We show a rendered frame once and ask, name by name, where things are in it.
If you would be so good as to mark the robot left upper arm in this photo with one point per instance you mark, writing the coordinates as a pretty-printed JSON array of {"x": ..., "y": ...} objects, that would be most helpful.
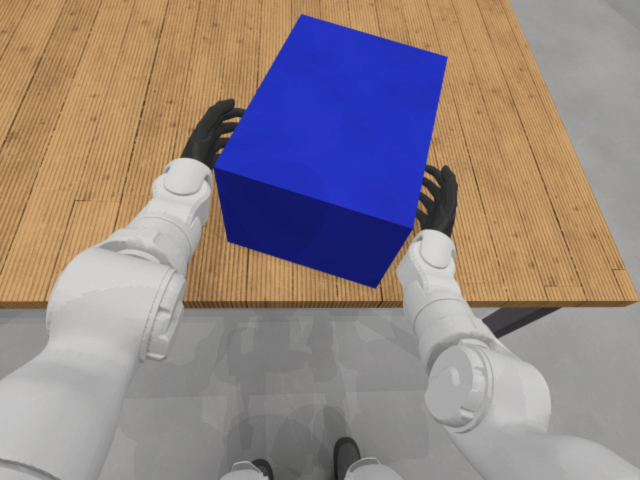
[{"x": 59, "y": 412}]

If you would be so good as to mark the carton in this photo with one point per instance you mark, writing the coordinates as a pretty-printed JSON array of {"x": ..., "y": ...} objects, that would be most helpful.
[{"x": 326, "y": 165}]

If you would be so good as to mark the robot left hand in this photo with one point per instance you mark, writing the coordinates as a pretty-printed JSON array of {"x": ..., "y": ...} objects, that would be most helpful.
[{"x": 204, "y": 142}]

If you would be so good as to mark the robot right upper arm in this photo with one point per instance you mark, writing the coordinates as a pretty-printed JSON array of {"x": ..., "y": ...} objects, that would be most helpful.
[{"x": 496, "y": 410}]

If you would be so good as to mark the table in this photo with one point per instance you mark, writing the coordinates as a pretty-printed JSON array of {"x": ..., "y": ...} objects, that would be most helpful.
[{"x": 98, "y": 96}]

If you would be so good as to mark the robot right hand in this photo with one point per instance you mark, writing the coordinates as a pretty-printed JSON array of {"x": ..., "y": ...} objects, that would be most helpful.
[{"x": 442, "y": 211}]

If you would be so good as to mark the robot left forearm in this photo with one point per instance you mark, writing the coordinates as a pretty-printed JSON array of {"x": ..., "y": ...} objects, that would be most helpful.
[{"x": 166, "y": 231}]

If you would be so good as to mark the robot left foot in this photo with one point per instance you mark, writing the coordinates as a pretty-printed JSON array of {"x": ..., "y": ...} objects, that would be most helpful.
[{"x": 264, "y": 467}]

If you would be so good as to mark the robot foot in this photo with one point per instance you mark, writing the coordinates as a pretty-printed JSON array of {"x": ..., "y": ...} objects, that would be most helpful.
[
  {"x": 345, "y": 454},
  {"x": 264, "y": 467}
]

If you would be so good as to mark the robot right forearm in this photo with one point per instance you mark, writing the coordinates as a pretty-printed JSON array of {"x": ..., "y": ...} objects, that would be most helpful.
[{"x": 432, "y": 302}]

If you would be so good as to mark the robot right foot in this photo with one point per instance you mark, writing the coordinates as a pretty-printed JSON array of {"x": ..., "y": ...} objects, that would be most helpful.
[{"x": 345, "y": 454}]

